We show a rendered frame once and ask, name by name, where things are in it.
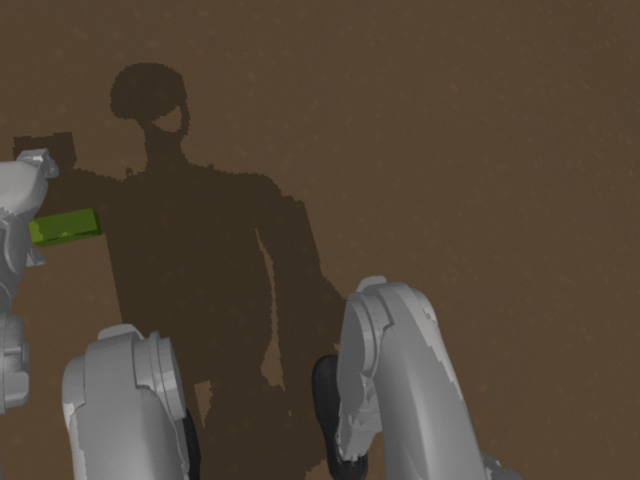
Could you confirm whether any right robot hand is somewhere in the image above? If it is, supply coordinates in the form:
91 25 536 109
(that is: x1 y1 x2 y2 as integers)
480 451 524 480

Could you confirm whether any left robot foot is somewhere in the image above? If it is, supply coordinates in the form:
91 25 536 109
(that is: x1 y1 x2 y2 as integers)
182 408 201 480

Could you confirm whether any left robot arm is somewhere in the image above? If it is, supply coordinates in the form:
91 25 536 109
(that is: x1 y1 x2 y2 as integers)
0 213 30 480

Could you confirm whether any right robot foot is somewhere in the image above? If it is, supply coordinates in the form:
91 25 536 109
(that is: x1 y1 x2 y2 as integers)
312 355 368 480

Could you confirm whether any left robot hand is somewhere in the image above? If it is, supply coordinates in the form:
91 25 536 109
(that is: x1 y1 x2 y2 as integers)
0 148 59 267

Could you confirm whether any small box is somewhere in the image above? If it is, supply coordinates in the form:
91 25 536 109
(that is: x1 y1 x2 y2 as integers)
29 208 103 248

